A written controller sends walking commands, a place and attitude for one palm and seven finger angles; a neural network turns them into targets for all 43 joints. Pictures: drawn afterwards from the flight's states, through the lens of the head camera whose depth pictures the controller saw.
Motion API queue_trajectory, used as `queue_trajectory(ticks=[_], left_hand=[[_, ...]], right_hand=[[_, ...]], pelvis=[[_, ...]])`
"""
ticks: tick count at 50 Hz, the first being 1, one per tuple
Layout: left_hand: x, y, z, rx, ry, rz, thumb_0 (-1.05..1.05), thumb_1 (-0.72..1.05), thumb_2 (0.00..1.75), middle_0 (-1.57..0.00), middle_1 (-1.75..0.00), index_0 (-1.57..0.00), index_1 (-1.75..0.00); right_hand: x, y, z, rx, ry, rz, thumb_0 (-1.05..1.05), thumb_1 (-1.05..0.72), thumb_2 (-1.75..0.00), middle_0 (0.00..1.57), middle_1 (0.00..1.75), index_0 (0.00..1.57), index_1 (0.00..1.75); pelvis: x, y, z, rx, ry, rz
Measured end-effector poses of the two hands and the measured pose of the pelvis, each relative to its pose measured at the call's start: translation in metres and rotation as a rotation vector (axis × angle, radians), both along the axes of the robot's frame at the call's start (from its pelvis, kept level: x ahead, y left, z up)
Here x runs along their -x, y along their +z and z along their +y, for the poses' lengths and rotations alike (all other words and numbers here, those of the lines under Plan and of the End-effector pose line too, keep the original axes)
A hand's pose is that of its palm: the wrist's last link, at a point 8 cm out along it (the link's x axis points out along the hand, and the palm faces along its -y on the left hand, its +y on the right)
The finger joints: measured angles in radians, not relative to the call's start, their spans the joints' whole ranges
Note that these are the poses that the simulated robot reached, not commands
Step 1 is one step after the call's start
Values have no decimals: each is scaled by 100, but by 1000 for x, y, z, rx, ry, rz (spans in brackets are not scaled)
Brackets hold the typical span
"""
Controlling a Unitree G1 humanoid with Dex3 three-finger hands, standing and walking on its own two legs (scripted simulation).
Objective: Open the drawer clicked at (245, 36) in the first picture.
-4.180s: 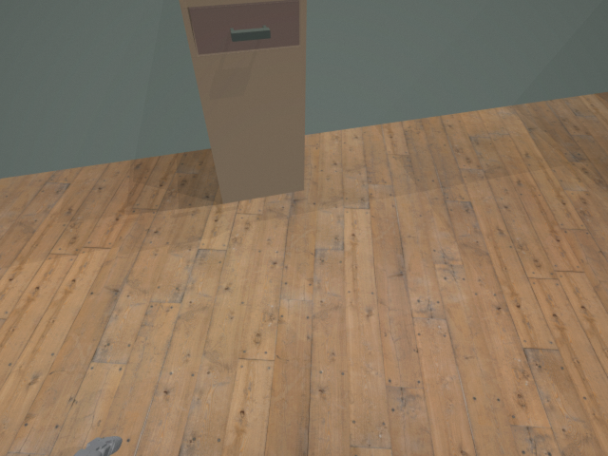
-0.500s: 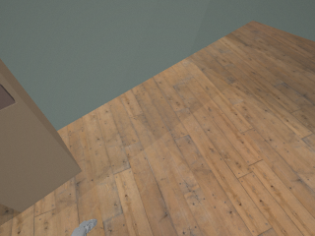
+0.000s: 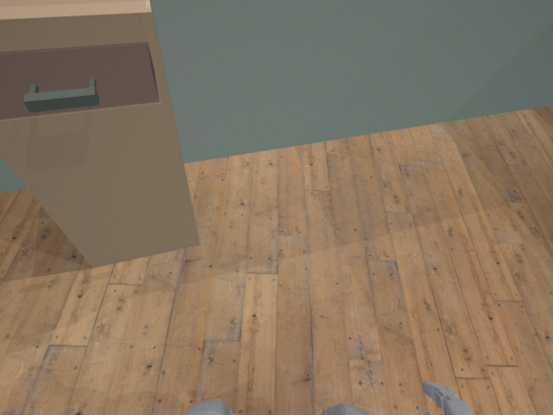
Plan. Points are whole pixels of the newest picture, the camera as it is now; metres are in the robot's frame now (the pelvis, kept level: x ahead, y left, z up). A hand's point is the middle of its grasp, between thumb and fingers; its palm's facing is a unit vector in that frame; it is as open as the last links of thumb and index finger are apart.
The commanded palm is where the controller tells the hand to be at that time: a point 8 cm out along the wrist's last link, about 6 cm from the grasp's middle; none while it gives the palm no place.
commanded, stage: turn to face it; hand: left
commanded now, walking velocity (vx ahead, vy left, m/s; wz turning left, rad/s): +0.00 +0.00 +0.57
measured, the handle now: (63, 92) +0.64 +0.50 +0.02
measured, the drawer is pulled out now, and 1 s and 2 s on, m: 0.00 0.00 0.00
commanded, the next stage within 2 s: take the last steps up to it in 0.50 s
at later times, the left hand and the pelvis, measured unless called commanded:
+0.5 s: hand out of the picture +0.05 +0.16 -0.13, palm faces +0.26 -0.92 -0.29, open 7.4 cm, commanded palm none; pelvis +0.00 -0.05 +0.01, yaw +15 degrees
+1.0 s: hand out of the picture -0.08 +0.18 -0.16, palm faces +0.42 -0.88 -0.20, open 7.4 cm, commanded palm none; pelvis +0.01 +0.00 +0.02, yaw +22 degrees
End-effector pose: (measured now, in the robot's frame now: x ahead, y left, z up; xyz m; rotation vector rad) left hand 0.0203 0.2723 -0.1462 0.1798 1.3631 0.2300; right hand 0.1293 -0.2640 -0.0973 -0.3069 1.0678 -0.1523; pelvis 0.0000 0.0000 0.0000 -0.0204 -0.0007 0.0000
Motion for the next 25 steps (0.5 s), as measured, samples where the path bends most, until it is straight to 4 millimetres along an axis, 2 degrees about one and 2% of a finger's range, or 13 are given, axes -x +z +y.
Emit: queue_trajectory(ticks=[4,9,13,17,20,25], left_hand=[[-9,13,5,1,34,-59,1,91,90,-20,-30,-20,-30],[-23,27,0,-11,59,-134,0,91,90,-20,-30,-20,-30],[-35,34,-13,-26,71,-180,0,91,90,-20,-30,-20,-30],[-43,40,-34,-48,78,-230,0,91,90,-20,-30,-20,-30],[-38,42,-51,-74,83,-262,0,91,90,-20,-30,-20,-30],[-9,49,-73,-68,146,-236,0,91,90,-20,-30,-21,-30]], right_hand=[[1,4,15,-14,34,39,0,-90,-90,20,30,20,30],[7,-2,24,-55,56,79,0,-90,-90,20,30,21,30],[13,-12,20,-88,63,108,0,-90,-90,20,30,21,30],[19,-28,5,-118,67,139,0,-90,-90,20,30,21,30],[20,-43,-9,-136,73,156,1,-90,-90,20,30,21,30],[18,-41,-24,-125,110,202,1,-90,-90,20,30,20,30]], pelvis=[[-2,11,2,9,48,4],[-4,16,-2,5,100,8],[-4,15,-13,-4,139,9],[-3,10,-31,-21,176,8],[-2,2,-44,-30,207,3],[-2,10,-54,-45,266,-12]])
